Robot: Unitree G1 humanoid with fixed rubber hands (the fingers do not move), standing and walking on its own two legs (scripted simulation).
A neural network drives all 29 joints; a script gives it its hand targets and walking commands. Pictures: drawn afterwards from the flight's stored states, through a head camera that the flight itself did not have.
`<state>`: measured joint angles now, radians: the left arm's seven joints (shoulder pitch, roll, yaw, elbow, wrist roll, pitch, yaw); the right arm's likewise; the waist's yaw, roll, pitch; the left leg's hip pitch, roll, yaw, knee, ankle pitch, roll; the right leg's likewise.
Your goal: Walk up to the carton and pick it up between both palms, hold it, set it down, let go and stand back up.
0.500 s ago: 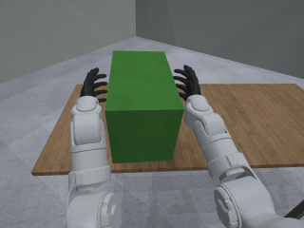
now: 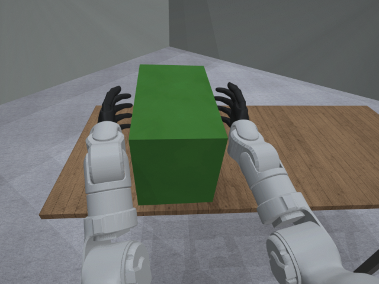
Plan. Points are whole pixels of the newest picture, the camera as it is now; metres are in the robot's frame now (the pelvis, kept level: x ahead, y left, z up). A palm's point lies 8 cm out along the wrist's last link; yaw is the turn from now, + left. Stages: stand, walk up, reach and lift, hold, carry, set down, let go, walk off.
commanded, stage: hold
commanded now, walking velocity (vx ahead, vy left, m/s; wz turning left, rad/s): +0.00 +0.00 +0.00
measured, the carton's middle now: (174, 129) +0.42 +0.01 +0.16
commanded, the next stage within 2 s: none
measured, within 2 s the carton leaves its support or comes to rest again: neither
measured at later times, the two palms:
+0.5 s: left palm (111, 125) +0.36 +0.14 +0.23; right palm (239, 119) +0.36 -0.12 +0.22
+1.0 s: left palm (109, 125) +0.36 +0.14 +0.22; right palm (236, 120) +0.36 -0.11 +0.22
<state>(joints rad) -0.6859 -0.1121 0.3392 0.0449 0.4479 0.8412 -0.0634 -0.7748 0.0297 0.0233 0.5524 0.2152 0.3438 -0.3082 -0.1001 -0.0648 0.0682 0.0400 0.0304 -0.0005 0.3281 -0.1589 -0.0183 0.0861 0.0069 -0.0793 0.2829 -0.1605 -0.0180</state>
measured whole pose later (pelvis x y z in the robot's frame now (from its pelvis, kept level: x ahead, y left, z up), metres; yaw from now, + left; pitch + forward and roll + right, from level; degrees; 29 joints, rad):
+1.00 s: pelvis +0.00 +0.00 +0.00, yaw +0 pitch -11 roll -1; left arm -0.71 -0.10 0.34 0.09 0.45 0.83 -0.06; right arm -0.80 0.04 -0.01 0.59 0.20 0.34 -0.29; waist -0.10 -0.06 0.06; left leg 0.02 0.03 0.00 0.33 -0.15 -0.02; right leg 0.07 0.00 -0.08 0.29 -0.16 -0.02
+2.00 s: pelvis +0.00 +0.00 +0.00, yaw +0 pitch -11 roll +0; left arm -0.71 -0.11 0.34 0.10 0.46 0.83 -0.05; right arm -0.80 0.03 -0.01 0.60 0.20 0.33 -0.29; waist -0.09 -0.06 0.07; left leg 0.02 0.03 0.01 0.33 -0.15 -0.02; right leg 0.06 0.01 -0.08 0.30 -0.16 -0.02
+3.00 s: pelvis +0.00 +0.00 +0.00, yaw +1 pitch -11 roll +0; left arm -0.69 -0.11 0.33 0.09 0.44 0.83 -0.04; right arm -0.78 0.02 0.00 0.59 0.23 0.34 -0.29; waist -0.11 -0.07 0.04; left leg 0.02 0.03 0.00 0.32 -0.15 -0.02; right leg 0.07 0.01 -0.09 0.29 -0.16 -0.02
